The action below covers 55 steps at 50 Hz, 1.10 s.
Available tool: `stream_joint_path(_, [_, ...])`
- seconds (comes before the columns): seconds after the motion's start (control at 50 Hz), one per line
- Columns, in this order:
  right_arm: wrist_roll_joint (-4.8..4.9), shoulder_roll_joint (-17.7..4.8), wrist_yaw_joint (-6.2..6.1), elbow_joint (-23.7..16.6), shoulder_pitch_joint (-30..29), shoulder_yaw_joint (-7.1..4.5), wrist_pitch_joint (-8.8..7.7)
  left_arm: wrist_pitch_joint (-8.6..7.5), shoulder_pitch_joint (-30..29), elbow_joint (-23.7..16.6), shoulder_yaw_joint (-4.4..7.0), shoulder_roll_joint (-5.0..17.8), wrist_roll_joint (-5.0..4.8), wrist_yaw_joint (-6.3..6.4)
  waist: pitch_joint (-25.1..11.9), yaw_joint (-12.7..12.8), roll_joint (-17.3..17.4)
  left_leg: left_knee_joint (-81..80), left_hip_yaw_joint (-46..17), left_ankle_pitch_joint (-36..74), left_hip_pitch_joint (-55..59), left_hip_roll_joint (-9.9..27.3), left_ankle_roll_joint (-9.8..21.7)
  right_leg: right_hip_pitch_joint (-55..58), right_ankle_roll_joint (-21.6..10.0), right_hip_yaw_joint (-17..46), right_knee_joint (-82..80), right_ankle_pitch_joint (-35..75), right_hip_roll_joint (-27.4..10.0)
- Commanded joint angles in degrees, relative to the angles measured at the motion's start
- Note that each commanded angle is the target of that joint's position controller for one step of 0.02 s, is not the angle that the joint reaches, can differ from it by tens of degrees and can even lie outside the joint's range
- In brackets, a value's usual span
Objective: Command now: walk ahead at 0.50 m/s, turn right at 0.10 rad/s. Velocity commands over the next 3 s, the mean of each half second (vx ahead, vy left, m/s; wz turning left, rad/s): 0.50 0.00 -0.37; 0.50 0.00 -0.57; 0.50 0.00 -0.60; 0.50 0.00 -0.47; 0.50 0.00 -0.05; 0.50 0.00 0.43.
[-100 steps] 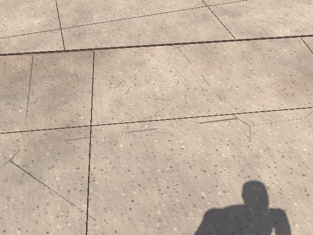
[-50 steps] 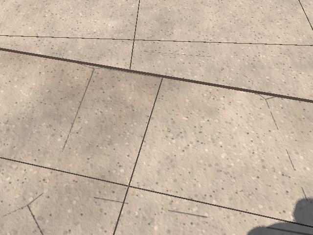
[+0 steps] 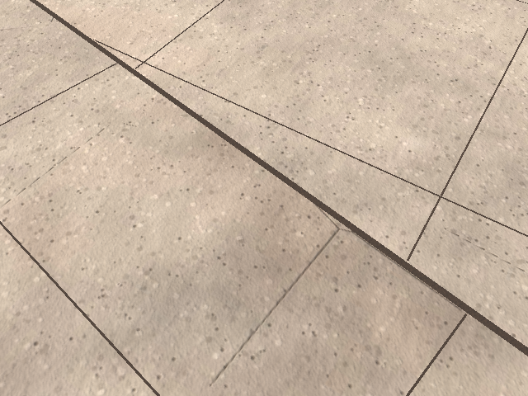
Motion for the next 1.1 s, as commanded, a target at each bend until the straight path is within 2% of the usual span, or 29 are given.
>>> stream_joint_path(0.02, [-0.39, -5.7, -0.06, -0.9, 3.7, -2.00, -1.57, 0.35, -0.1, -3.9, 1.51, 5.3, 0.23, 0.09, -5.6, -1.4, 7.3, -17.7, -14.4, 9.6, 14.4, 14.8, 10.0, -13.6, -0.1, 3.9, 0.9, 7.3, -4.4])
stream_joint_path(0.08, [-1.10, -6.4, -0.49, 0.9, 3.3, -2.46, -3.16, 2.08, -0.1, -3.8, 1.44, 3.2, 0.18, 0.49, -3.0, -0.3, 5.7, -22.0, -8.0, 13.3, 11.1, 14.6, 10.1, -14.6, 1.2, 5.3, -1.9, 13.4, -3.6])
stream_joint_path(0.14, [-1.35, -6.5, -1.44, 2.8, 5.0, -2.55, -3.35, 2.00, -3.9, -5.1, 1.51, 2.6, 0.53, 0.49, -0.9, -1.3, 4.7, -22.7, -2.8, 15.8, 13.9, 14.1, 8.8, -19.0, 1.7, 6.9, -10.0, 22.0, -2.3])
stream_joint_path(0.22, [-0.85, -8.0, -2.22, 4.3, 6.0, -2.81, -3.12, 1.55, -10.4, -7.3, 0.68, 0.8, 0.97, -0.91, 1.5, -3.7, 3.9, -23.8, 2.8, 15.5, 16.3, 14.1, 6.9, -17.8, 0.7, 2.9, -22.8, 30.8, -1.1])
stream_joint_path(0.32, [0.37, -9.8, -2.76, 7.1, 9.4, -3.57, -1.26, 1.53, -16.8, -11.9, 0.20, 0.6, 1.01, -2.78, 3.7, -5.8, 3.6, -19.3, 5.6, 22.4, 26.7, 17.5, 5.7, -21.1, -2.1, -1.1, -29.9, 23.6, -0.2])
stream_joint_path(0.38, [0.72, -12.3, -3.50, 6.7, 7.6, -4.18, 0.13, 1.87, -12.9, -13.0, 1.39, 3.0, 0.91, -3.36, -1.0, -2.3, 6.5, -8.5, 8.2, 48.7, 28.9, 17.3, 3.6, -11.6, -5.4, -6.4, -30.3, 14.6, 4.7])
stream_joint_path(0.4, [0.79, -12.9, -3.74, 6.6, 6.9, -4.26, 0.65, 2.03, -6.7, -11.9, 2.53, 5.1, 0.76, -3.20, -4.6, 1.2, 6.8, 0.3, 9.1, 55.2, 27.7, 16.3, 2.6, -3.4, -6.9, -7.7, -31.1, 13.3, 7.3])
stream_joint_path(0.42, [1.02, -12.5, -3.94, 6.3, 6.2, -3.92, 0.73, 2.13, 2.3, -9.8, 4.37, 8.4, 0.72, -2.45, -9.3, 6.2, 5.1, 13.3, 10.3, 51.4, 21.5, 13.7, 0.5, 10.8, -9.2, -6.6, -35.2, 17.2, 9.2])
stream_joint_path(0.44, [-0.70, -8.4, -3.83, 5.0, 8.3, -2.44, -0.07, 2.70, 8.7, -8.8, 5.92, 14.2, 0.68, -1.00, -14.8, 6.8, -5.4, 32.4, 10.2, 21.9, 5.7, 9.7, -2.1, 27.9, -13.3, 10.8, -35.7, 21.2, -1.9])
stream_joint_path(0.46, [-0.83, -2.7, -2.76, 2.4, 12.3, -0.43, -2.11, 2.00, 5.7, -10.6, 5.84, 16.6, 0.62, -1.24, -22.5, 0.9, -15.6, 51.3, -0.5, -22.1, -16.5, -3.4, -5.0, 44.4, -25.6, 45.3, -45.8, 11.1, -14.2])
stream_joint_path(0.48, [1.08, -8.4, -1.68, 1.9, 5.7, -1.50, -4.24, 1.67, 7.0, -10.9, 4.53, 11.7, 0.85, -1.52, -23.1, 5.5, -7.0, 53.1, -9.7, -20.1, -22.6, 0.0, -3.2, 44.8, -22.7, 44.6, -50.0, 7.7, -13.7])
stream_joint_path(0.5, [2.47, -9.0, -1.30, 0.4, 1.6, -1.57, -5.11, 1.27, 5.2, -10.9, 3.87, 9.1, 0.99, -1.39, -15.4, 5.0, -4.4, 50.2, -8.7, -15.7, -24.8, 2.3, -1.9, 38.3, -20.2, 35.9, -49.9, 9.8, -11.7])
stream_joint_path(0.52, [1.54, -8.0, -1.69, 0.5, 0.7, -1.34, -5.36, 1.04, 1.4, -11.4, 3.40, 7.8, 0.87, -1.39, -9.5, 1.9, 1.7, 44.4, -8.1, -11.7, -22.8, 4.9, -1.6, 28.7, -18.1, 29.1, -50.1, 15.8, -9.1])
stream_joint_path(0.54, [0.05, -8.8, -2.12, 0.9, 0.6, -1.90, -4.97, 0.99, -1.9, -12.3, 2.80, 5.7, 1.07, -1.15, -7.2, 0.0, 1.8, 39.4, -7.8, -9.6, -19.1, 6.7, -2.1, 22.0, -17.1, 24.4, -50.8, 21.4, -7.2])
stream_joint_path(0.56, [-0.33, -8.9, -2.06, 1.0, 1.7, -2.15, -4.20, 1.01, -3.4, -13.4, 2.48, 5.2, 1.74, -0.86, -6.2, -1.7, 0.4, 37.6, -8.0, -8.2, -15.6, 7.4, -2.5, 17.2, -17.0, 22.4, -52.1, 24.6, -5.9])
stream_joint_path(0.6, [-0.86, -7.7, -2.17, 0.9, 2.9, -2.06, -2.93, 0.84, -3.8, -13.8, 2.71, 6.0, 1.59, -0.38, -5.4, -2.9, -0.2, 33.1, -6.9, -6.7, -13.6, 7.4, -4.2, 12.6, -17.4, 19.6, -53.7, 29.6, -4.6])
stream_joint_path(0.68, [-1.18, -5.2, -2.34, -1.1, -4.0, -1.02, -2.19, 1.10, -1.2, -13.1, 3.33, 8.1, 0.99, 0.99, -3.1, -0.9, -1.5, 17.4, -5.3, 5.6, -13.1, 5.4, -6.9, 8.0, -14.9, 13.8, -53.9, 30.1, -1.0])
stream_joint_path(0.74, [-0.50, -4.5, -1.63, -2.2, -9.8, -0.52, -2.73, 1.75, 1.0, -12.4, 3.41, 8.3, 0.68, 1.42, -3.0, 1.7, -3.5, 5.4, -4.8, 14.7, -8.8, 2.3, -7.1, 7.3, -12.5, 13.6, -52.5, 23.9, 0.6])
stream_joint_path(0.84, [0.41, -7.8, -0.47, -3.4, -11.7, -1.67, -4.05, 2.56, 3.4, -11.5, 3.51, 7.9, 0.45, 1.74, -2.9, 1.7, -5.4, -2.2, -7.1, 10.3, -5.5, 0.8, -4.9, 13.9, -11.0, 22.1, -46.2, 18.5, -2.6])
stream_joint_path(0.88, [0.45, -9.0, -0.60, -2.0, -5.9, -2.59, -4.65, 2.83, 1.6, -12.1, 3.37, 7.2, 0.62, 1.80, -4.2, -1.9, -6.9, -5.1, -6.1, 7.9, 2.0, 0.5, -2.6, 14.0, -9.3, 23.6, -41.5, 20.4, -1.7])
stream_joint_path(0.9, [-0.27, -10.7, -0.98, -1.0, -0.2, -3.44, -4.96, 2.68, 1.1, -12.8, 2.60, 5.0, 0.89, 1.65, -8.4, -4.8, -5.8, -5.3, -7.7, 7.6, 12.1, 3.3, -0.5, 11.5, -7.4, 21.3, -34.0, 21.9, 1.1])
stream_joint_path(0.92, [-1.00, -14.0, -1.52, -0.3, 8.6, -4.27, -4.92, 2.48, 1.9, -13.9, 1.29, 1.5, 1.94, 1.53, -16.5, -7.8, 1.6, -4.9, -18.1, 4.1, 26.9, 13.7, 3.0, 3.9, -5.1, 15.6, -17.5, 11.6, 5.4])
stream_joint_path(0.94, [-1.46, -17.5, -1.00, 1.8, 12.0, -5.08, -4.12, 2.01, 9.7, -15.7, 0.67, -0.2, -0.08, 1.54, -21.0, -3.5, 22.6, -11.3, -45.5, -10.7, 41.0, 24.6, 11.7, -16.1, -2.1, 9.8, -0.9, -11.1, 11.3])
stream_joint_path(0.96, [-0.19, -11.6, -0.78, 0.5, 10.0, -3.83, -3.90, 2.13, 8.9, -13.7, 1.72, 6.1, -0.50, 1.75, -15.8, -4.9, 14.6, -13.5, -46.7, -21.8, 37.9, 24.3, 10.4, -22.4, -1.2, 11.3, 6.2, -8.3, 6.5])
stream_joint_path(0.98, [0.03, -8.6, -1.10, 0.1, 7.9, -2.98, -3.45, 2.48, 2.9, -14.4, 2.49, 8.6, 0.02, 1.66, -9.3, -6.4, 9.1, -13.8, -37.1, -19.1, 31.5, 22.0, 8.1, -23.6, -0.8, 9.7, 7.8, -2.8, 4.8])
stream_joint_path(1.0, [-0.48, -7.8, -1.17, -0.2, 5.4, -2.47, -3.07, 2.74, 0.2, -14.8, 2.50, 7.8, 0.61, 1.68, -6.0, -5.4, 5.1, -14.5, -30.0, -11.2, 25.0, 19.6, 6.9, -21.6, -0.4, 8.1, 6.8, 1.3, 2.9])
stream_joint_path(1.02, [-0.66, -6.7, -1.27, 0.4, 3.9, -2.12, -2.84, 2.73, -1.5, -15.5, 2.65, 7.1, 1.05, 1.44, -3.3, -4.5, 4.9, -15.7, -25.0, -5.2, 20.5, 17.5, 6.8, -20.7, -0.2, 8.0, 4.3, 3.9, 1.4])
stream_joint_path(1.06, [-0.84, -6.0, -1.47, 1.1, 3.2, -1.85, -3.12, 3.19, -0.6, -15.8, 2.56, 5.1, 0.25, 0.78, -2.4, -3.0, 7.8, -18.3, -17.8, 0.1, 16.1, 15.2, 6.4, -17.2, 0.0, 6.8, 1.8, 6.2, -0.6])
stream_joint_path(1.1, [-0.48, -6.9, -1.49, 2.3, 3.6, -2.18, -3.52, 3.72, -1.6, -16.5, 2.24, 3.5, 0.31, 0.65, -1.7, -2.7, 7.2, -20.1, -13.3, 4.4, 15.1, 15.3, 7.4, -18.3, 0.5, 5.9, -0.2, 7.7, -1.2])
